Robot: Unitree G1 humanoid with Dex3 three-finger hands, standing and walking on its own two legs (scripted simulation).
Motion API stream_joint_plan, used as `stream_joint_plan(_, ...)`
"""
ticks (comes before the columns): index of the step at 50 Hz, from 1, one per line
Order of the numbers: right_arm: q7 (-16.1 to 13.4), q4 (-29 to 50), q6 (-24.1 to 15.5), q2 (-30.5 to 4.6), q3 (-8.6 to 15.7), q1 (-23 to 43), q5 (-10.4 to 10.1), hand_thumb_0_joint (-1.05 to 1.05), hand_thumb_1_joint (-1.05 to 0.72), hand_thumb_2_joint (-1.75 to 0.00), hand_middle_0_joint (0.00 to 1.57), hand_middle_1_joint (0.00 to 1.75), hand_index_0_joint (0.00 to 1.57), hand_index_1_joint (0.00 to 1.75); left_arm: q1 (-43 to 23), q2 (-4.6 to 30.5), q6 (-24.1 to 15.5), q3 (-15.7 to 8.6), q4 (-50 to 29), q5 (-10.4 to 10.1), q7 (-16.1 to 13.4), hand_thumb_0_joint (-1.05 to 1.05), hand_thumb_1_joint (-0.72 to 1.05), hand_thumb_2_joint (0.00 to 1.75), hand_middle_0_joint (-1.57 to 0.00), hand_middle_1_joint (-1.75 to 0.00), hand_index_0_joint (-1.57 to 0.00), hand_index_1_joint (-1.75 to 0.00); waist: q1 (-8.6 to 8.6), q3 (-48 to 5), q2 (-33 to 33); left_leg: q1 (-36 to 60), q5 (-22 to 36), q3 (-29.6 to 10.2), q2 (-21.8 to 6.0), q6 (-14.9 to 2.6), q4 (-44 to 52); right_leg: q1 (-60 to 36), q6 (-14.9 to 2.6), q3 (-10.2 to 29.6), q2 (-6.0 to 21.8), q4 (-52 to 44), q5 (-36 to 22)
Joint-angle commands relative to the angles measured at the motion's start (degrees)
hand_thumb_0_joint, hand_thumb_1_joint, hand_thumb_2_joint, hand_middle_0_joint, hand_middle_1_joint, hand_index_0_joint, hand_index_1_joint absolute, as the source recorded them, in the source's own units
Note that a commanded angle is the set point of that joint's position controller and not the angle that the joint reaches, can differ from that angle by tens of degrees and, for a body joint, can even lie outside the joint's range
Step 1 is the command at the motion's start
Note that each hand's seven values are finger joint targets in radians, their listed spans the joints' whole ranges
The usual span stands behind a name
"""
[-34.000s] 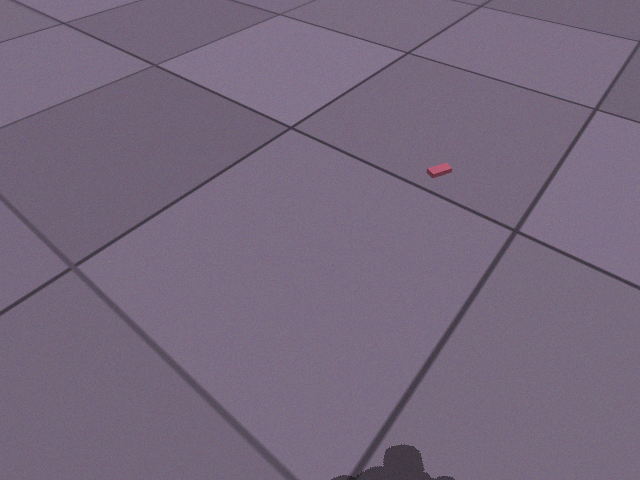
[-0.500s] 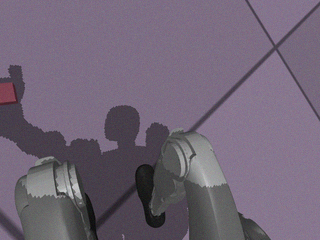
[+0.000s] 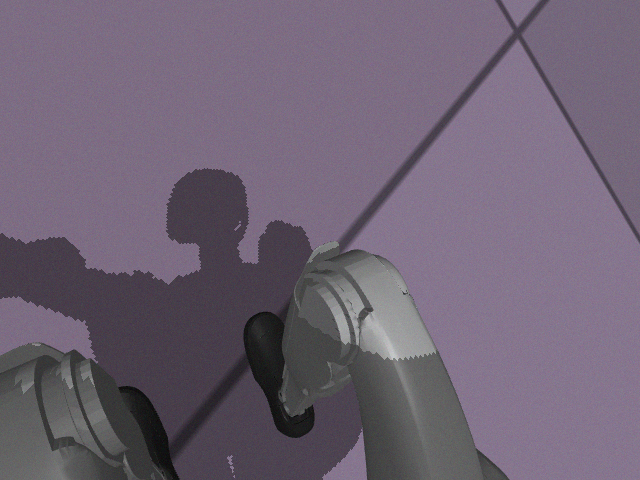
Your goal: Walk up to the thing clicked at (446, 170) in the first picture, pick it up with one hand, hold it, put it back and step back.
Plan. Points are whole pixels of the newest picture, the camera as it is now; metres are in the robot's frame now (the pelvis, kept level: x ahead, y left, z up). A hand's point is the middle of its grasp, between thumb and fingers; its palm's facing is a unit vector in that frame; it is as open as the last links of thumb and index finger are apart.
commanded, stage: rest palm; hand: left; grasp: from above
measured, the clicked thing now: out of the picture +0.47 +0.34 -0.29
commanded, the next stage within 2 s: close in 1.12 s
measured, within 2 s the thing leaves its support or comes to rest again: neither
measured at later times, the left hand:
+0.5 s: hand out of the picture +0.45 +0.35 -0.25, palm faces -0.45 -0.12 -0.88, open 14.4 cm
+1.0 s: hand out of the picture +0.46 +0.34 -0.26, palm faces -0.47 -0.14 -0.87, open 14.2 cm
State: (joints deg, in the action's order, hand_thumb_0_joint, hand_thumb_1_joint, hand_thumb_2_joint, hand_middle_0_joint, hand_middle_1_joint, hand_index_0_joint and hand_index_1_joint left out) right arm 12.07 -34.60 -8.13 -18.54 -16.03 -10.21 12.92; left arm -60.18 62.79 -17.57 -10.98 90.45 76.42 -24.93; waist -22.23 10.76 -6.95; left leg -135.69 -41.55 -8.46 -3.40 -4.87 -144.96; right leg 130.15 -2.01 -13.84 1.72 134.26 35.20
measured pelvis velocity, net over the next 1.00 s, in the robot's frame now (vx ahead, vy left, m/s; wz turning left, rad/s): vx -0.01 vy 0.00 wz -0.05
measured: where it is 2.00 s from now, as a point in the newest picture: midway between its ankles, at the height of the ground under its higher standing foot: (224, 434)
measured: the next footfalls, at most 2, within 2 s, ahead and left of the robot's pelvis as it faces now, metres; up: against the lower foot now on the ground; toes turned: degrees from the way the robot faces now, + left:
none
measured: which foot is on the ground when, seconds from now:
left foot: down 0.00-1.00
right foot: down 0.00-1.00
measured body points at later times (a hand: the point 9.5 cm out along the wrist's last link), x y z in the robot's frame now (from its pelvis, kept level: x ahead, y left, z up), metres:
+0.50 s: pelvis +0.00 +0.01 +0.00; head +0.28 +0.15 +0.32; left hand +0.47 +0.35 -0.20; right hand +0.06 -0.24 -0.05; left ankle +0.06 +0.11 -0.27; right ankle +0.12 -0.10 -0.27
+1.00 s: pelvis -0.01 +0.00 +0.00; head +0.29 +0.13 +0.31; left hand +0.48 +0.35 -0.21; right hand +0.04 -0.24 -0.05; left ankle +0.06 +0.11 -0.27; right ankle +0.12 -0.10 -0.27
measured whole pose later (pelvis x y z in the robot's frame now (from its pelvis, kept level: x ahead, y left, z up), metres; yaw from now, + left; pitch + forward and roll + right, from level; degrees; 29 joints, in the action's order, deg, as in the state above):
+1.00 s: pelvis -0.01 +0.00 +0.00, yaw -3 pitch +28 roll -16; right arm 12.2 -33.9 -11.2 -20.0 -21.1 -6.4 14.2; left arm -61.3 66.7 -18.3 -7.5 95.2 75.5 -29.2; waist -22.9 12.3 -9.6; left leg -135.2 -41.6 -11.2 -3.7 -5.0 -146.3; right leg 128.6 -1.1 -16.0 0.4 133.2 33.9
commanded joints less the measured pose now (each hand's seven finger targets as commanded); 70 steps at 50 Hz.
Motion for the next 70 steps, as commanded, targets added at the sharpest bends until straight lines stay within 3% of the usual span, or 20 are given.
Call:
stream_joint_plan(1, -0.67, 0.10, 0.25, -19.30, 5.54, -12.61, -0.02, 0.00, -0.89, -0.90, 0.20, 0.30, 0.20, 0.30, -11.61, 19.30, -0.97, -2.46, -7.46, -1.12, -3.06, 0.00, -0.58, 1.04, -0.06, -0.91, -0.03, -0.94, -0.64, -42.17, 30.87, 32.13, 20.52, 0.55, 0.65, 3.44, 13.47, -23.57, 0.60, 1.09, -4.57, -10.60, -15.52)
stream_joint_plan(4, -0.68, -0.14, 0.32, -18.85, 4.93, -11.48, 0.02, 0.00, -0.89, -0.90, 0.20, 0.30, 0.20, 0.30, -10.22, 18.38, -1.67, -2.02, -6.22, -1.37, -3.60, 0.00, -0.58, 1.04, -0.06, -0.90, -0.03, -0.93, -0.22, -40.81, 30.90, 32.43, 19.72, -0.72, 0.21, 3.81, 14.40, -22.30, 0.58, 0.04, -4.86, -10.33, -14.29)
stream_joint_plan(5, -0.63, 0.02, 0.05, -19.39, 4.87, -11.36, 0.29, 0.00, -0.89, -0.90, 0.20, 0.30, 0.20, 0.30, -10.72, 16.79, -1.75, -0.36, -4.09, -1.00, -3.53, 0.00, -0.58, 1.04, -0.06, -0.91, -0.03, -0.94, -1.77, -38.99, 30.81, 32.57, 18.62, -1.00, 0.11, 3.76, 14.25, -20.74, 0.75, 0.09, -4.91, -9.97, -13.72)
stream_joint_plan(10, -0.70, 0.09, -0.72, -19.86, 4.15, -10.10, 0.38, 0.00, -0.89, -0.90, 0.20, 0.30, 0.20, 0.30, -14.18, 18.15, -2.64, -0.11, -4.99, -0.44, -5.05, 0.00, -0.56, 1.03, -0.06, -0.92, -0.04, -0.94, -2.13, -36.21, 30.34, 30.07, 13.75, -1.78, 0.00, 3.89, 15.15, -19.47, 0.86, -0.53, -4.75, -10.30, -11.21)
stream_joint_plan(12, -0.58, 0.26, -1.18, -19.61, 3.89, -8.84, 0.69, 0.00, -0.89, -0.90, 0.20, 0.30, 0.20, 0.30, -12.97, 15.61, -2.34, 1.83, -2.43, 0.51, -5.52, 0.00, -0.57, 1.04, -0.07, -0.91, -0.04, -0.94, -2.38, -35.50, 30.73, 32.00, 13.77, -2.22, -0.25, 4.19, 15.06, -17.88, 0.93, -0.70, -4.82, -9.59, -11.01)
stream_joint_plan(21, 0.23, -0.54, -2.57, -20.42, 3.31, -7.54, 1.05, 0.00, -0.89, -0.90, 0.20, 0.30, 0.20, 0.30, -15.56, 14.12, -0.52, 3.77, 0.20, 1.42, -8.54, 0.00, -0.56, 1.04, -0.07, -0.92, -0.04, -0.95, -3.66, -34.87, 32.10, 31.75, 14.95, -3.48, -0.60, 4.65, 15.53, -17.53, 0.99, -1.34, -4.81, -9.05, -12.70)
stream_joint_plan(32, 0.37, -1.26, -3.14, -20.54, 2.10, -7.28, 0.61, 0.00, -0.90, -0.90, 0.20, 0.30, 0.20, 0.30, -16.86, 17.78, 1.30, 2.12, -1.56, -0.27, -7.66, 0.00, -0.55, 1.00, -0.07, -0.94, -0.05, -0.96, -3.14, -37.19, 34.78, 33.37, 18.01, -4.07, -1.16, 5.04, 15.51, -18.42, 1.03, -1.11, -4.30, -8.96, -14.08)
stream_joint_plan(38, 0.32, -0.51, -3.04, -20.25, 1.39, -7.56, 0.66, 0.00, -0.90, -0.90, 0.20, 0.30, 0.20, 0.30, -14.27, 17.06, 0.68, 2.84, -1.21, -1.90, -6.09, 0.00, -0.53, 0.99, -0.09, -0.94, -0.07, -0.95, -3.40, -35.96, 31.13, 29.79, 15.96, -2.89, -0.80, 4.08, 14.32, -21.25, 1.21, -0.95, -4.78, -10.00, -13.76)
stream_joint_plan(40, -0.07, -0.26, -2.81, -20.40, 1.43, -7.24, 0.44, 0.00, -0.90, -0.90, 0.20, 0.30, 0.20, 0.30, -13.68, 19.21, 0.22, 1.94, -2.01, -1.99, -6.21, 0.00, -0.53, 0.99, -0.08, -0.93, -0.06, -0.95, -2.04, -38.45, 31.72, 30.40, 16.67, -2.55, -0.69, 4.06, 14.14, -23.15, 1.01, -0.63, -5.04, -10.24, -14.44)
stream_joint_plan(43, 0.09, -0.24, -2.88, -20.17, 0.85, -7.39, 0.81, 0.00, -0.90, -0.90, 0.20, 0.30, 0.20, 0.30, -12.70, 16.96, -0.23, 3.25, -0.91, -2.61, -5.88, 0.00, -0.52, 0.98, -0.08, -0.94, -0.07, -0.96, -3.37, -35.89, 29.94, 29.03, 15.95, -2.55, -0.72, 3.76, 13.59, -22.75, 1.25, -0.97, -5.26, -10.45, -14.07)
stream_joint_plan(44, -0.13, -0.27, -2.74, -20.58, 0.91, -7.58, 0.64, 0.00, -0.90, -0.90, 0.20, 0.30, 0.20, 0.30, -14.38, 19.00, -0.82, 2.47, -3.46, -2.83, -6.16, 0.00, -0.51, 0.97, -0.08, -0.94, -0.07, -0.95, -2.87, -38.39, 30.61, 29.55, 16.54, -2.48, -0.74, 3.74, 13.72, -24.61, 1.20, -0.88, -5.47, -10.97, -14.68)
stream_joint_plan(49, -0.16, -0.11, -2.88, -20.45, 0.51, -6.84, 1.08, 0.00, -0.90, -0.90, 0.20, 0.30, 0.20, 0.30, -12.13, 18.60, -1.04, 2.58, -0.61, -1.59, -6.90, 0.00, -0.49, 0.96, -0.10, -0.93, -0.09, -0.94, -2.78, -34.70, 31.67, 30.44, 15.60, -3.44, -1.09, 4.36, 14.56, -20.64, 1.06, -1.47, -5.30, -9.74, -12.86)
stream_joint_plan(51, -0.31, 0.10, -2.96, -20.83, 0.74, -6.47, 1.12, 0.00, -0.90, -0.90, 0.20, 0.30, 0.20, 0.30, -14.56, 21.10, -1.21, 1.55, -4.35, -1.03, -7.25, 0.00, -0.49, 0.96, -0.10, -0.94, -0.08, -0.95, -2.03, -37.52, 33.78, 32.44, 15.86, -3.80, -1.33, 4.67, 14.96, -21.29, 0.87, -1.26, -5.27, -9.70, -13.16)
stream_joint_plan(55, 0.09, -0.90, -3.07, -20.57, 0.96, -6.80, 1.20, 0.00, -0.90, -0.90, 0.20, 0.30, 0.20, 0.30, -12.27, 17.96, -0.44, 2.17, -1.31, -1.54, -7.26, 0.00, -0.47, 0.96, -0.12, -0.91, -0.10, -0.92, -2.90, -34.26, 32.03, 30.63, 16.17, -3.96, -1.47, 4.66, 14.65, -19.33, 1.20, -1.66, -4.98, -9.62, -13.11)
stream_joint_plan(57, -0.05, -1.02, -3.08, -20.70, 1.06, -6.91, 1.10, 0.00, -0.90, -0.90, 0.20, 0.30, 0.20, 0.30, -13.90, 19.55, -0.48, 1.67, -2.73, -1.31, -7.05, 0.00, -0.45, 0.94, -0.13, -0.91, -0.11, -0.92, -2.96, -35.54, 33.33, 30.88, 16.24, -3.73, -1.38, 4.59, 14.73, -20.02, 1.16, -1.54, -5.07, -10.18, -13.39)
stream_joint_plan(59, -0.06, -1.13, -2.95, -20.79, 1.39, -6.83, 0.85, 0.00, -0.90, -0.90, 0.20, 0.30, 0.20, 0.30, -13.01, 19.25, -0.26, 1.90, -2.86, -1.52, -6.58, 0.00, -0.45, 0.93, -0.13, -0.91, -0.12, -0.92, -2.41, -36.12, 33.35, 30.99, 16.32, -3.52, -1.41, 4.56, 14.65, -20.86, 1.05, -1.25, -5.11, -10.09, -13.70)
stream_joint_plan(61, 0.20, -1.37, -3.01, -20.49, 1.12, -6.87, 1.19, 0.00, -0.90, -0.90, 0.20, 0.30, 0.20, 0.30, -11.99, 15.49, -0.04, 3.70, 0.07, -2.24, -5.99, 0.00, -0.43, 0.92, -0.13, -0.93, -0.12, -0.93, -3.61, -34.06, 30.94, 30.01, 15.74, -4.09, -1.43, 4.52, 14.55, -19.39, 1.21, -1.93, -5.07, -9.88, -12.86)
stream_joint_plan(65, -0.07, -1.30, -3.03, -20.80, 1.09, -6.95, 0.80, 0.00, -0.89, -0.90, 0.20, 0.30, 0.20, 0.30, -15.03, 17.83, -0.74, 3.44, -3.35, -2.45, -5.59, 0.00, -0.32, 0.84, -0.19, -0.90, -0.20, -0.89, -3.42, -36.43, 31.65, 31.13, 15.58, -3.97, -1.34, 4.41, 14.57, -20.66, 1.20, -1.59, -5.06, -10.46, -13.04)
stream_joint_plan(67, 0.21, -0.99, -3.21, -20.58, 0.74, -6.15, 1.08, 0.00, -0.89, -0.90, 0.20, 0.30, 0.20, 0.30, -11.60, 15.06, -0.57, 5.13, 0.00, -2.70, -5.29, 0.00, -0.30, 0.82, -0.19, -0.90, -0.21, -0.89, -3.46, -33.42, 30.73, 30.62, 14.84, -4.26, -1.40, 4.57, 14.60, -19.12, 1.28, -1.72, -4.98, -9.75, -12.01)
stream_joint_plan(70, -0.30, -0.57, -2.92, -21.00, 0.70, -6.38, 0.81, 0.00, -0.89, -0.90, 0.20, 0.30, 0.20, 0.30, -15.71, 19.82, -1.55, 3.19, -4.92, -1.96, -6.27, 0.00, -0.28, 0.81, -0.21, -0.89, -0.22, -0.87, -2.65, -37.45, 32.30, 31.62, 15.23, -3.91, -1.28, 4.39, 14.87, -21.71, 1.05, -1.34, -5.14, -10.46, -12.95)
